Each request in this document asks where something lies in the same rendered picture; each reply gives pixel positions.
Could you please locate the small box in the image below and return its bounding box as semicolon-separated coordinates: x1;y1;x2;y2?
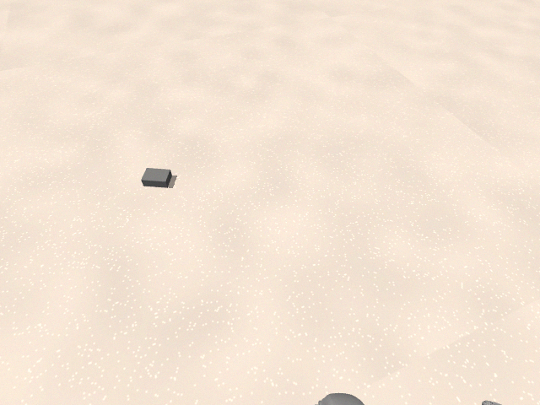
141;168;172;188

